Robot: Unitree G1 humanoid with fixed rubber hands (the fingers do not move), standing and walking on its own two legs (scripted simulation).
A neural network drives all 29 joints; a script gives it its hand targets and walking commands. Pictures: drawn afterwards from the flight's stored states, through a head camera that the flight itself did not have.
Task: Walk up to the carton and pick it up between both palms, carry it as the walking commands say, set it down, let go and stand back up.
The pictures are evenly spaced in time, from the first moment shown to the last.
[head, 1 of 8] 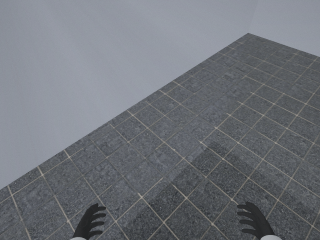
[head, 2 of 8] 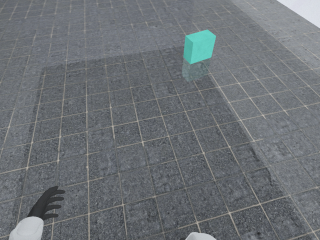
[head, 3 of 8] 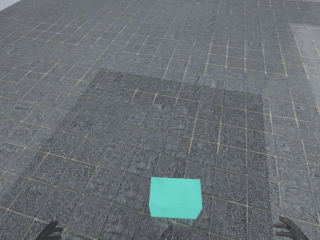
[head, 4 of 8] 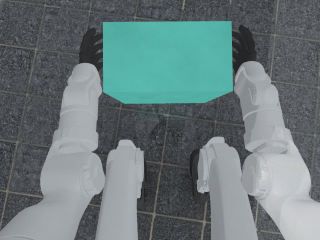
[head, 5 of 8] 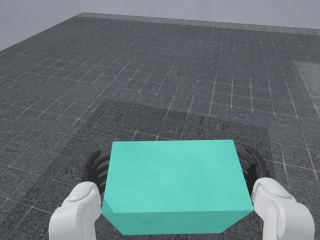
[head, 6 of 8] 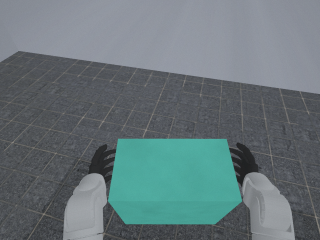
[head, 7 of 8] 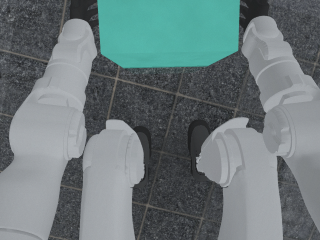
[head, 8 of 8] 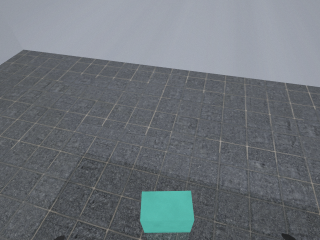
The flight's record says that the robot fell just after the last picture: no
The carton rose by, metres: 0.68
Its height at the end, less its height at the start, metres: +0.00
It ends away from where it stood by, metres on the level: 2.78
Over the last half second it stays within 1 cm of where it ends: yes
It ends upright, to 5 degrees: yes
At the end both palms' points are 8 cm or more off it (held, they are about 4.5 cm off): yes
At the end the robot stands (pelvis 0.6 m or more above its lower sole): yes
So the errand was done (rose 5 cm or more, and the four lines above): yes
